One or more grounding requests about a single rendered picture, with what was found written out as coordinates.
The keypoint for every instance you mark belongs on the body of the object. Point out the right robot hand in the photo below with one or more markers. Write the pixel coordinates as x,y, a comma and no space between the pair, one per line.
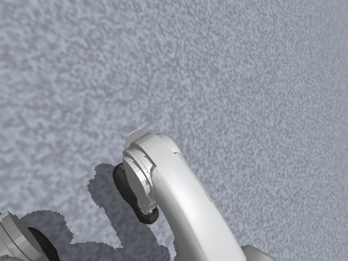
254,254

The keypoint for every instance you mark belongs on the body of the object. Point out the right robot foot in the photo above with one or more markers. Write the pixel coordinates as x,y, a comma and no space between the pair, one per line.
121,182

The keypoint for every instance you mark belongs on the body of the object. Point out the left robot foot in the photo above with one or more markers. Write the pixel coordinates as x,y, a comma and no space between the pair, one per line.
47,247

